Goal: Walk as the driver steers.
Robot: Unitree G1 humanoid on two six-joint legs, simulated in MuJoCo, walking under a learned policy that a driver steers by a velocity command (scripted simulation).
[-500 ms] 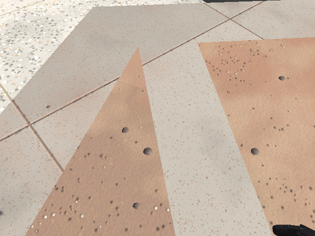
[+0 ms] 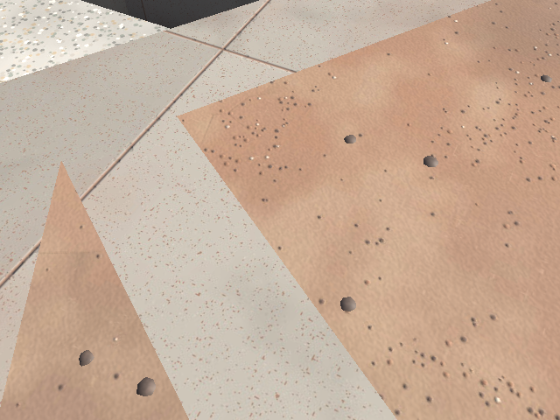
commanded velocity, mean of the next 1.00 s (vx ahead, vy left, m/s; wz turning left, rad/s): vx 0.12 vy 0.00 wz -0.59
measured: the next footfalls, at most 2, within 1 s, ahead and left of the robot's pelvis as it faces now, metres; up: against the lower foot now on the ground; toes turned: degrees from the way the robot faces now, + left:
left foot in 0.38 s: +0.36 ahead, +0.09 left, +0.00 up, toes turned -19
right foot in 0.82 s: +0.19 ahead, -0.13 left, +0.00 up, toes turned -34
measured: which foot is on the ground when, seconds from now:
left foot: up 0.00-0.36, down 0.38-0.82, up 0.84-1.00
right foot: down 0.00-0.38, up 0.40-0.80, down 0.82-1.00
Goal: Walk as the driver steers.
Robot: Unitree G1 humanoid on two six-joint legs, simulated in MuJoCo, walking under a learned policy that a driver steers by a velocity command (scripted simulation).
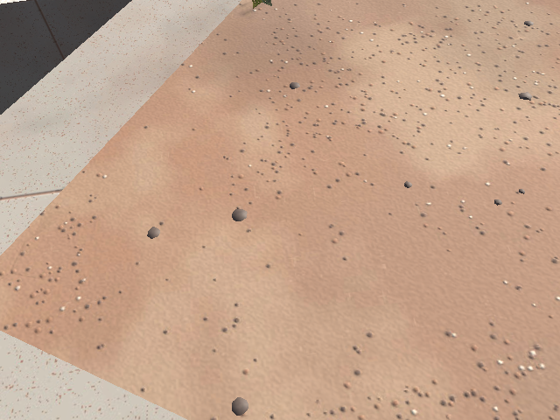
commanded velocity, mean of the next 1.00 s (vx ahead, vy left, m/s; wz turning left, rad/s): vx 0.00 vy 0.00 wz -0.15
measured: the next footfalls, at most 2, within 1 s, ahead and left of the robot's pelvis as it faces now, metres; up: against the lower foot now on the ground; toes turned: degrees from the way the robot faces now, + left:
left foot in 0.26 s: +0.07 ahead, +0.14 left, +0.00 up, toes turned -7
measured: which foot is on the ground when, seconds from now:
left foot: up 0.00-0.24, down 0.26-1.00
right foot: down 0.00-1.00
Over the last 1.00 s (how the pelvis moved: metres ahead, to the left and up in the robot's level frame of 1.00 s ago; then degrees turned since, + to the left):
0.20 -0.02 0.03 -36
